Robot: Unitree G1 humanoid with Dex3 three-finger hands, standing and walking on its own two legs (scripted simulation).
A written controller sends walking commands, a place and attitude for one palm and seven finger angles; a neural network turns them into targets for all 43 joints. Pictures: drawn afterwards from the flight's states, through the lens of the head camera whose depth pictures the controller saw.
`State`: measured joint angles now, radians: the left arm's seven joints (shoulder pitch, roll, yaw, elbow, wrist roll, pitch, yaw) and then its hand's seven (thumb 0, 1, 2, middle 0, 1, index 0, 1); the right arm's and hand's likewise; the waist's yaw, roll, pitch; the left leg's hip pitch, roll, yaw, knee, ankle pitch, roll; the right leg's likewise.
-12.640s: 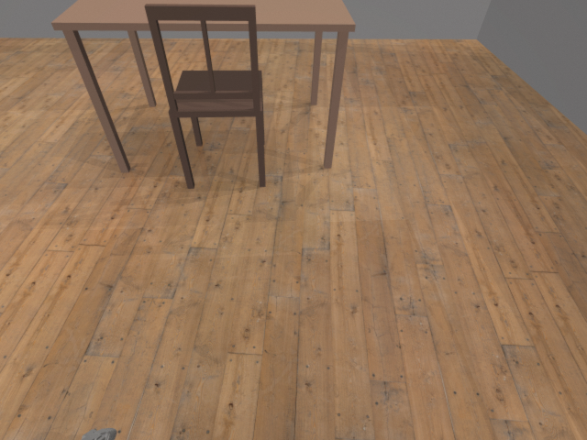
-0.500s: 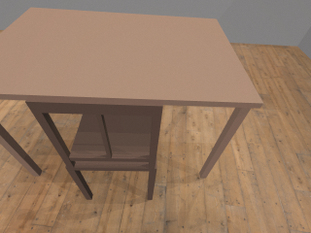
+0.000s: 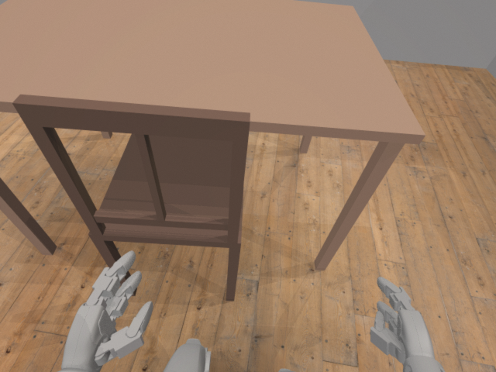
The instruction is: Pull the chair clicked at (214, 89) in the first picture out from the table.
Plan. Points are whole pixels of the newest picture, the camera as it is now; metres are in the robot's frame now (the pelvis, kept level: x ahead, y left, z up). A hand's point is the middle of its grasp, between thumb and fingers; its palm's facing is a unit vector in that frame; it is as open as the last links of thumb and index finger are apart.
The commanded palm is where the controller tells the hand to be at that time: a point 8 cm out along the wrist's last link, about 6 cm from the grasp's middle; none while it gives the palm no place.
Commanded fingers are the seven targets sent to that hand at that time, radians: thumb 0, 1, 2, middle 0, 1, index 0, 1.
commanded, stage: raise the hand toward the chair's back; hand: left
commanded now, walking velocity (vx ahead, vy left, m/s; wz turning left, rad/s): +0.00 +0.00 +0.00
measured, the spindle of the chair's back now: (153, 180) +0.48 +0.24 -0.03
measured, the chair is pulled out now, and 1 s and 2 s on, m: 0.00 0.00 0.00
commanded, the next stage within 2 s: aim the fingers beside a spindle in 1.68 s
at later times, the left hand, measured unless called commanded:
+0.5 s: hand (117, 286) +0.23 +0.21 +0.04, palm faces +0.14 -0.99 -0.08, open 13.5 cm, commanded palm +0.20 +0.26 +0.03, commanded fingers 0.00 -0.20 0.43 -0.09 -0.13 -0.09 -0.13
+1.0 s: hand (101, 279) +0.24 +0.24 +0.03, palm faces +0.04 -1.00 -0.03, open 16.7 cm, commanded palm +0.22 +0.29 +0.04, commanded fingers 0.00 -0.50 0.30 -0.06 -0.08 -0.06 -0.08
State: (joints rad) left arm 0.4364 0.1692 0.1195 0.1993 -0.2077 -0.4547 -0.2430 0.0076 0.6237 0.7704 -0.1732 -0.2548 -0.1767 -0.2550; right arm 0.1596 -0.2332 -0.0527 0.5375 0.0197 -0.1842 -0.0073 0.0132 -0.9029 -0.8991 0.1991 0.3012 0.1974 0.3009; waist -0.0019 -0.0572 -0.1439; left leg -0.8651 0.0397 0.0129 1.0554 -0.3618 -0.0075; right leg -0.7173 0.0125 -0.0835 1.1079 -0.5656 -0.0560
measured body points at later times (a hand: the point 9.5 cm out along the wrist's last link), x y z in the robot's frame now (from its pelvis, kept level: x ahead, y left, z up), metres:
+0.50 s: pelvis +0.02 +0.00 -0.01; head +0.08 -0.01 +0.44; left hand +0.22 +0.26 +0.04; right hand +0.16 -0.25 -0.11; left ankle +0.09 +0.13 -0.66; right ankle +0.00 -0.09 -0.66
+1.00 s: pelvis +0.01 +0.04 -0.01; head +0.07 +0.06 +0.44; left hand +0.23 +0.29 +0.03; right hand +0.21 -0.18 -0.07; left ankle +0.09 +0.13 -0.66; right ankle +0.00 -0.09 -0.66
